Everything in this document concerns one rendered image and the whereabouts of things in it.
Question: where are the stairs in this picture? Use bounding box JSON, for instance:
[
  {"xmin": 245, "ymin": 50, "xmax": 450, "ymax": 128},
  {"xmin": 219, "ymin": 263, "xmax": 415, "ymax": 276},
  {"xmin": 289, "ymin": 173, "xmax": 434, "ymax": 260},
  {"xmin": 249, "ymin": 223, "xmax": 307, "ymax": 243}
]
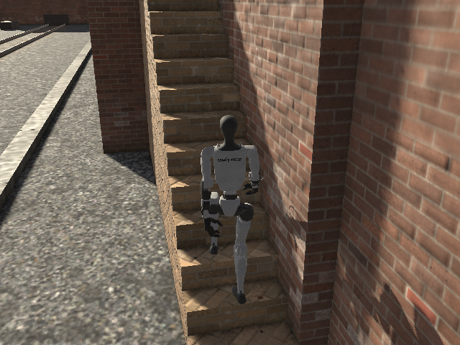
[{"xmin": 139, "ymin": 0, "xmax": 298, "ymax": 345}]

